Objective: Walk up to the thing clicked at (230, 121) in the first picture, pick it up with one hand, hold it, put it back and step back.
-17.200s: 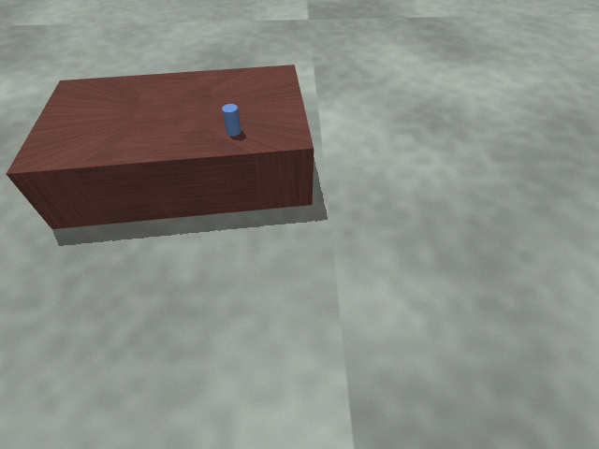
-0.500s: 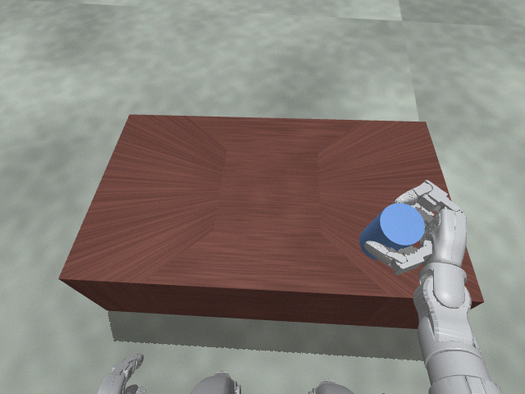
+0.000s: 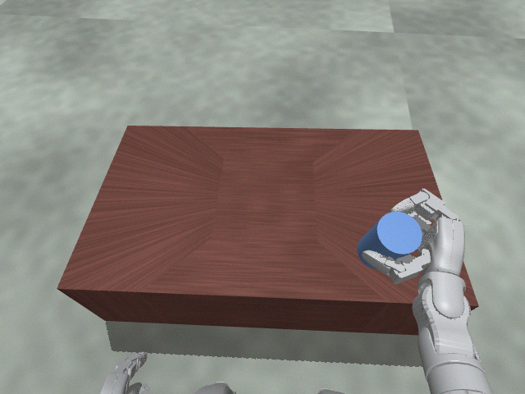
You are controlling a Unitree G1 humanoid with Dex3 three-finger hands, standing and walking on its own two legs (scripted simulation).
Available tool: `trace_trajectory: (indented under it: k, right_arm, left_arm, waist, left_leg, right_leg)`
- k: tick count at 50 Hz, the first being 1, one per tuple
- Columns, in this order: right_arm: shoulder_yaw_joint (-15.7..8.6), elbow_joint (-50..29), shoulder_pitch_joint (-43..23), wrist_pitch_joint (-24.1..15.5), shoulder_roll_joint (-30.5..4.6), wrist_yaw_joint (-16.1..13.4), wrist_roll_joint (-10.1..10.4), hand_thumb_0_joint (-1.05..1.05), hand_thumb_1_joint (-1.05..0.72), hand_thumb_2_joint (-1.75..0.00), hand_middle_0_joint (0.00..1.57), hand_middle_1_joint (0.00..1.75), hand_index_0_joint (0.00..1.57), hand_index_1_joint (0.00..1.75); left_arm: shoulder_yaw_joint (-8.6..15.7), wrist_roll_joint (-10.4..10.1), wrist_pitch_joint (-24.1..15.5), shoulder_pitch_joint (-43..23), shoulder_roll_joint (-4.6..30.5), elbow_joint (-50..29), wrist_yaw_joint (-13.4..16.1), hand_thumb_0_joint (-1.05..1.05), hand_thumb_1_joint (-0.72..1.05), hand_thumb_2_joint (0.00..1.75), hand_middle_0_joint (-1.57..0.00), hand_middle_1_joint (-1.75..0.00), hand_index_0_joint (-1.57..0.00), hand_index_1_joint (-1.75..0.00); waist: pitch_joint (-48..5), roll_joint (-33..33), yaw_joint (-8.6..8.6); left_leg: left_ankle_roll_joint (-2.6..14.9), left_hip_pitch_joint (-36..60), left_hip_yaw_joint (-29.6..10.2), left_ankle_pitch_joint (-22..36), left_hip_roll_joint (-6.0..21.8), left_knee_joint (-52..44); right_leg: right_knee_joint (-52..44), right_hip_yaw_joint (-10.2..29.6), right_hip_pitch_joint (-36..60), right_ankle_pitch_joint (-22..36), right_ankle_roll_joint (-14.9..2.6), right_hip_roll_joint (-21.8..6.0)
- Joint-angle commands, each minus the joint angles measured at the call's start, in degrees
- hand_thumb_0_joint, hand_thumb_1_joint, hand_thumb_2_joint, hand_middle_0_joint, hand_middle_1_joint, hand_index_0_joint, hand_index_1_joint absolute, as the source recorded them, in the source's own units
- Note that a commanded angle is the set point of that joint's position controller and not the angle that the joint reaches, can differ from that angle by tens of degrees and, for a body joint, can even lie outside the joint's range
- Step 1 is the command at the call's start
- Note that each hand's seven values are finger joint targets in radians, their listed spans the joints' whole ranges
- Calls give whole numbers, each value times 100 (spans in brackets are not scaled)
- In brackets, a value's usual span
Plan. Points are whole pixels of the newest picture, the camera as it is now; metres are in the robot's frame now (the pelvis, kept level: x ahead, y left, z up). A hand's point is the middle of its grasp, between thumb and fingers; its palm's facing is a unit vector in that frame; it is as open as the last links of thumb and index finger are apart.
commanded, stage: hold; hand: right
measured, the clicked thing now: (386, 242) +0.33 -0.16 +0.03
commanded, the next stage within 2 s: none
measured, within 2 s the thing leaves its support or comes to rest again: neither
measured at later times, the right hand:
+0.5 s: hand (400, 234) +0.33 -0.17 +0.06, palm faces +0.23 +0.97 +0.00, open 9.6 cm
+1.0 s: hand (401, 233) +0.33 -0.18 +0.06, palm faces +0.23 +0.97 +0.00, open 9.6 cm
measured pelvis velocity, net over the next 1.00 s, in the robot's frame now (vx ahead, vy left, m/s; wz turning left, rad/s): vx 0.00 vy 0.00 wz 0.00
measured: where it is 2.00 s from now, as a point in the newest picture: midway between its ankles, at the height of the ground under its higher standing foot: outside the picture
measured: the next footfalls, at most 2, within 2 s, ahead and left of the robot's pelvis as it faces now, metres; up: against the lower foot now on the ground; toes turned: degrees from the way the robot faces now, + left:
none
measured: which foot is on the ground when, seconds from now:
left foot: down 0.00-1.00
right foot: down 0.00-1.00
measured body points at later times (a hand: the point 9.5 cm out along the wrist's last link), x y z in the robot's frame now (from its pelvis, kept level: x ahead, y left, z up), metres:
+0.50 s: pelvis +0.00 +0.00 +0.00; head +0.04 +0.00 +0.45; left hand +0.13 +0.25 -0.11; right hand +0.31 -0.23 +0.06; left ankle +0.02 +0.13 -0.71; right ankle -0.01 -0.11 -0.71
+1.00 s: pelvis +0.00 +0.00 +0.00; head +0.04 -0.01 +0.45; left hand +0.13 +0.25 -0.10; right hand +0.31 -0.23 +0.06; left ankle +0.02 +0.13 -0.71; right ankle -0.01 -0.11 -0.71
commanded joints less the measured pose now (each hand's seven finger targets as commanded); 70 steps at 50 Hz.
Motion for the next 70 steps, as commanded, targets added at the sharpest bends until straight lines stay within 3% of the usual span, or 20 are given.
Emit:
trace_trajectory:
  k: [1, 14, 18, 21, 23, 27, 30, 33, 34, 35, 38, 42, 46, 47, 49, 54, 57, 59, 66, 70]
  right_arm:
    - [-160, -1404, -1578, -473, -644, -35, 64, 0, -3, -128, 127, 143, 132, 143]
    - [-101, -1690, -1375, -386, -583, -2, 95, 0, -2, -129, 129, 144, 133, 144]
    - [-144, -2006, -1572, -384, -669, -30, 115, 0, -7, -129, 128, 143, 133, 143]
    - [-145, -1529, -1100, -304, -531, -14, 132, 0, -9, -130, 130, 145, 134, 145]
    - [-218, -1834, -1511, -331, -719, -37, 115, 0, -9, -130, 129, 144, 133, 144]
    - [-129, -1537, -1134, -286, -500, -6, 123, 0, -6, -129, 129, 144, 133, 144]
    - [-196, -2167, -1613, -367, -738, -23, 125, 0, -8, -129, 129, 144, 133, 144]
    - [-198, -1617, -1121, -338, -572, 3, 133, 0, -8, -130, 129, 144, 133, 144]
    - [-134, -2069, -1607, -413, -629, 0, 146, 0, -6, -130, 129, 144, 133, 144]
    - [-274, -2068, -1593, -414, -766, -28, 142, 0, -8, -130, 129, 145, 134, 145]
    - [-112, -1752, -1083, -330, -603, -6, 108, 0, -9, -132, 130, 146, 135, 146]
    - [-66, -1628, -1327, -294, -523, -4, 117, 0, -6, -131, 129, 145, 133, 145]
    - [-155, -1946, -1621, -315, -683, 14, 105, 0, -4, -129, 127, 143, 132, 143]
    - [-194, -1454, -1172, -238, -600, 25, 90, 0, -5, -128, 127, 143, 131, 143]
    - [-135, -1912, -1535, -299, -647, 7, 112, 0, -6, -129, 128, 143, 132, 143]
    - [-109, -1737, -1122, -279, -555, -8, 110, 0, -5, -131, 129, 146, 134, 146]
    - [-261, -2047, -1719, -360, -776, -47, 87, 0, -5, -132, 129, 146, 134, 146]
    - [-149, -1645, -1306, -285, -568, -25, 82, 0, -6, -132, 130, 147, 135, 147]
    - [35, -1559, -1384, -293, -431, 1, 99, 0, -3, -132, 128, 146, 133, 146]
    - [-64, -1547, -1296, -270, -480, -4, 122, 0, -4, -129, 129, 144, 133, 144]
  left_arm:
    - [190, -28, -204, -104, 741, -747, 67, 0, 88, 91, -20, -31, -20, -31]
    - [213, -22, -224, -146, 759, -720, 67, 0, 89, 91, -21, -31, -20, -31]
    - [251, -31, -227, -167, 769, -726, 93, 0, 89, 91, -20, -31, -20, -31]
    - [186, -41, -253, -240, 717, -742, 93, 0, 89, 91, -20, -31, -20, -31]
    - [253, -34, -243, -206, 799, -704, 110, 0, 89, 90, -20, -31, -20, -31]
    - [126, -38, -285, -324, 651, -789, 90, 0, 90, 90, -20, -31, -20, -31]
    - [239, -30, -275, -288, 783, -744, 123, 0, 89, 90, -20, -31, -20, -31]
    - [95, -26, -317, -361, 608, -781, 101, 0, 89, 90, -20, -31, -20, -31]
    - [207, -12, -312, -248, 735, -729, 109, 0, 89, 91, -20, -31, -20, -31]
    - [210, -17, -308, -277, 781, -728, 135, 0, 89, 90, -20, -31, -20, -31]
    - [223, -25, -305, -209, 746, -681, 160, 0, 89, 91, -20, -31, -20, -31]
    - [234, -23, -322, -258, 776, -646, 163, 0, 90, 90, -20, -31, -20, -31]
    - [214, -25, -303, -180, 719, -667, 145, 0, 89, 90, -20, -31, -20, -31]
    - [168, -30, -320, -236, 691, -712, 131, 0, 89, 90, -20, -31, -20, -31]
    - [242, -21, -298, -228, 766, -679, 128, 0, 90, 90, -20, -31, -21, -31]
    - [250, -27, -305, -173, 775, -683, 116, 0, 89, 91, -20, -31, -20, -31]
    - [272, -2, -308, -131, 792, -654, 127, 0, 89, 90, -20, -31, -20, -31]
    - [176, -20, -330, -217, 702, -732, 116, 0, 89, 90, -20, -31, -20, -31]
    - [212, -18, -371, -201, 734, -700, 117, 0, 90, 90, -20, -31, -21, -31]
    - [211, -15, -377, -250, 746, -693, 87, 0, 89, 90, -20, -31, -20, -31]
  waist:
    - [-1640, -52, 11]
    - [-1617, -134, -24]
    - [-1508, -91, -24]
    - [-1339, 151, -16]
    - [-1390, -134, -15]
    - [-1360, 148, 8]
    - [-1427, -190, -15]
    - [-1421, 18, -9]
    - [-1651, -93, 32]
    - [-1624, -218, 1]
    - [-1452, 57, -5]
    - [-1266, 72, 91]
    - [-1541, -85, 9]
    - [-1501, 96, -7]
    - [-1477, -156, -1]
    - [-1475, -8, -28]
    - [-1683, -234, 2]
    - [-1440, -46, 2]
    - [-1346, -11, 39]
    - [-1193, -29, -10]
  left_leg:
    - [104, 1035, -78, 1510, -151, -464]
    - [105, 1082, -51, 1703, -157, -487]
    - [99, 1183, -87, 1444, -140, -605]
    - [67, 1186, -87, 1503, -136, -645]
    - [91, 1143, -113, 1390, -126, -656]
    - [65, 1132, -94, 1415, -134, -660]
    - [93, 1156, -111, 1286, -128, -679]
    - [58, 1200, -113, 1529, -117, -640]
    - [76, 1250, -124, 1648, -114, -595]
    - [85, 1202, -124, 1602, -122, -606]
    - [77, 1300, -116, 1555, -122, -673]
    - [82, 1048, -67, 1326, -153, -682]
    - [86, 1246, -77, 1634, -125, -626]
    - [81, 1224, -42, 1697, -144, -590]
    - [92, 1223, -97, 1577, -124, -626]
    - [97, 1237, -74, 1639, -140, -619]
    - [107, 1196, -94, 1675, -137, -568]
    - [95, 1114, -73, 1554, -152, -591]
    - [111, 1024, -33, 1240, -173, -630]
    - [102, 1004, -49, 1150, -151, -640]
  right_leg:
    - [-724, 154, 726, 1696, 5, 132]
    - [-755, 172, 899, 2022, 24, 116]
    - [-836, 129, 790, 1576, -12, 151]
    - [-809, 112, 706, 1578, -43, 153]
    - [-835, 95, 765, 1461, -34, 164]
    - [-816, 113, 685, 1479, -62, 159]
    - [-874, 118, 825, 1359, -36, 165]
    - [-799, 106, 728, 1561, -57, 173]
    - [-771, 121, 845, 1703, -39, 163]
    - [-808, 114, 938, 1683, -33, 165]
    - [-837, 105, 824, 1616, -45, 174]
    - [-905, 143, 783, 1430, -37, 135]
    - [-846, 136, 861, 1772, -18, 143]
    - [-840, 164, 827, 1902, -10, 124]
    - [-844, 120, 853, 1711, -16, 158]
    - [-844, 136, 853, 1816, -8, 148]
    - [-806, 149, 956, 1903, 9, 131]
    - [-849, 147, 806, 1752, -14, 132]
    - [-951, 196, 762, 1448, 8, 105]
    - [-921, 158, 584, 1295, -24, 133]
